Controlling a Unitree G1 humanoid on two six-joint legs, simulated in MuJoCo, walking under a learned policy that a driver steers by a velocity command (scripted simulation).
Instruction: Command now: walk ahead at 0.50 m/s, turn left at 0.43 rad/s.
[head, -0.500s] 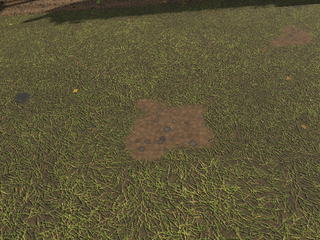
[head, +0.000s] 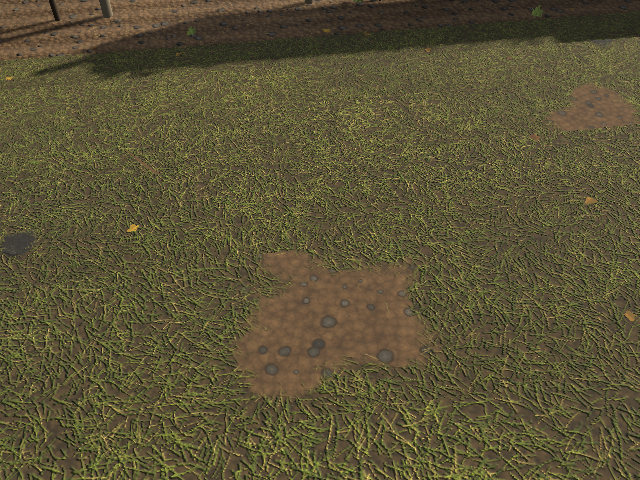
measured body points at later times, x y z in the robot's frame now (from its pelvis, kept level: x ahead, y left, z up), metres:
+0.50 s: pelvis +0.29 +0.05 -0.13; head +0.30 +0.04 +0.32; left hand +0.42 +0.33 -0.21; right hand +0.41 -0.19 -0.26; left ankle +0.27 +0.11 -0.87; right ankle +0.45 -0.08 -0.83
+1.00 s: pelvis +0.39 +0.03 -0.14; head +0.41 +0.04 +0.31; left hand +0.44 +0.33 -0.24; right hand +0.59 -0.18 -0.24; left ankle +0.31 +0.14 -0.87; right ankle +0.49 -0.04 -0.87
